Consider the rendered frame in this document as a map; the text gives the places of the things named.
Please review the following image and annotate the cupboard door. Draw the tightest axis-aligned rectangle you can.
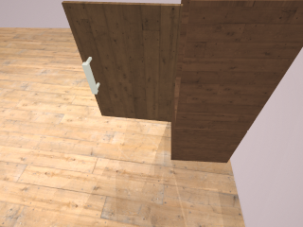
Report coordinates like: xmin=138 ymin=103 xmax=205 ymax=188
xmin=62 ymin=1 xmax=183 ymax=122

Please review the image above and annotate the handle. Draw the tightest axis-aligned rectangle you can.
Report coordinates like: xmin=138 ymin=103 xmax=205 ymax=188
xmin=81 ymin=57 xmax=100 ymax=95

